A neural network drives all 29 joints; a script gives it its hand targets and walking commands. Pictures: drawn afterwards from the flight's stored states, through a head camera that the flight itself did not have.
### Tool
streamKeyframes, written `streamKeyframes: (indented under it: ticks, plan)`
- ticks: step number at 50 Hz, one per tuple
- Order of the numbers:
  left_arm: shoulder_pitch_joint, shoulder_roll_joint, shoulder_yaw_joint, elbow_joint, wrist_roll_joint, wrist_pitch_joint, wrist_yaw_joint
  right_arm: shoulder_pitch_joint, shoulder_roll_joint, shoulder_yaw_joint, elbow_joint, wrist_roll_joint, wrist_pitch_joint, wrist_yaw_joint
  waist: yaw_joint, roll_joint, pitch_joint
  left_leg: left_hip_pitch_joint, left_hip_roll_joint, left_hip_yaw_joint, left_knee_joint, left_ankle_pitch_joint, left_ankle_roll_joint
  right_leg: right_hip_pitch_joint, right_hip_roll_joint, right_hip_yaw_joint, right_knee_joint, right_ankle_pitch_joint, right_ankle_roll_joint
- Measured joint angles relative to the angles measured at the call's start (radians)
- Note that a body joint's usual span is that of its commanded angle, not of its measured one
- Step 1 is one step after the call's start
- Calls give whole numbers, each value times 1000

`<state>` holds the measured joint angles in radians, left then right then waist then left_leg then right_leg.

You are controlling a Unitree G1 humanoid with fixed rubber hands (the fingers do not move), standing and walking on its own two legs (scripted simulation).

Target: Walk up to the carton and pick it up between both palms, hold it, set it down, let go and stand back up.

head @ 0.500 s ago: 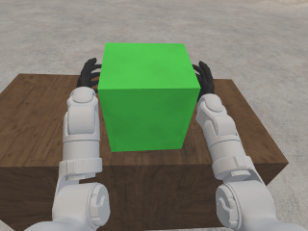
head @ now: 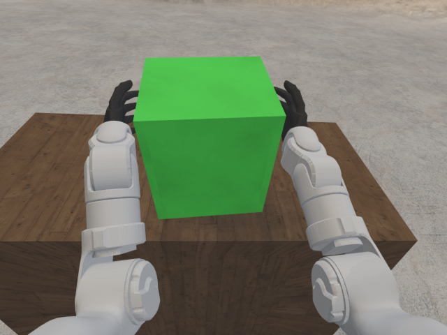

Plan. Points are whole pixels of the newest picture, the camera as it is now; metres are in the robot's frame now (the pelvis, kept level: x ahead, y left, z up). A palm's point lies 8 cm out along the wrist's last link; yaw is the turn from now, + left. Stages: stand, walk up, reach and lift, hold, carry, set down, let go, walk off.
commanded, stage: hold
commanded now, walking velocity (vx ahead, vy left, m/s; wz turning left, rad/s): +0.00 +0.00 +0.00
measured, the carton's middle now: (207, 140) +0.39 +0.01 +0.19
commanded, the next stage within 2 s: none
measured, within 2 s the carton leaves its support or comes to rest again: neither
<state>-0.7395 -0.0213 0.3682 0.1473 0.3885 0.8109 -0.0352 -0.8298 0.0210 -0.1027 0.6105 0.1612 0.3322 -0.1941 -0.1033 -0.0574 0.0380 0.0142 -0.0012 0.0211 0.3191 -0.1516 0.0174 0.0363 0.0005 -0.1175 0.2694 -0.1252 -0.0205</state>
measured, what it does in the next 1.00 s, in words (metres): stands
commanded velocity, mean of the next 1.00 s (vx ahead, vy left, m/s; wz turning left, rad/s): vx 0.00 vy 0.00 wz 0.00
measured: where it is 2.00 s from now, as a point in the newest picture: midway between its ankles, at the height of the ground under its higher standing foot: outside the picture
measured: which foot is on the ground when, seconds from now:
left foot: down 0.00-1.00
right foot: down 0.00-1.00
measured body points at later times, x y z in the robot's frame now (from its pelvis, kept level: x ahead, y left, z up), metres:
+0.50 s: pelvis +0.01 +0.00 +0.00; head -0.05 +0.02 +0.44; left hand +0.38 +0.16 +0.24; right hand +0.38 -0.13 +0.24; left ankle +0.03 +0.11 -0.75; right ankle +0.03 -0.10 -0.75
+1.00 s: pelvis +0.00 +0.00 +0.00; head -0.05 +0.02 +0.44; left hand +0.38 +0.16 +0.23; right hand +0.38 -0.13 +0.23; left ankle +0.03 +0.11 -0.75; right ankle +0.03 -0.10 -0.75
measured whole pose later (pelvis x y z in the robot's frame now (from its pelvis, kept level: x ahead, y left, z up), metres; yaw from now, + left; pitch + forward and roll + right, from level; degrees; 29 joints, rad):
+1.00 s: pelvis +0.00 +0.00 +0.00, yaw +0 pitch -12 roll -1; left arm -0.70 -0.02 0.36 0.06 0.40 0.84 -0.07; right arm -0.78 0.03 -0.06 0.52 0.19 0.37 -0.23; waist -0.11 -0.05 0.06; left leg 0.04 0.00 0.02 0.32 -0.16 0.01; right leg 0.06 0.01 -0.12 0.27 -0.13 -0.02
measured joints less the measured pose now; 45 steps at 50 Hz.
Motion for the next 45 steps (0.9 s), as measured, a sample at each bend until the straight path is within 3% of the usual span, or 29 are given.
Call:
streamKeyframes:
  ticks: [7,41,45]
  plan:
    - [-8,12,14,17,4,3,-26,-8,10,-2,-5,-3,23,-18,-6,-5,2,3,-1,-6,-5,3,-2,4,-1,-6,-3,0,0]
    - [65,0,-16,-111,3,29,-37,59,-2,63,-118,49,38,-44,-18,3,21,25,5,-5,13,-19,-7,34,5,-4,-4,-12,-1]
    - [44,-6,-5,-80,20,28,-39,48,0,49,-92,31,39,-38,-9,2,22,33,4,1,5,-16,-5,34,4,2,1,-13,-2]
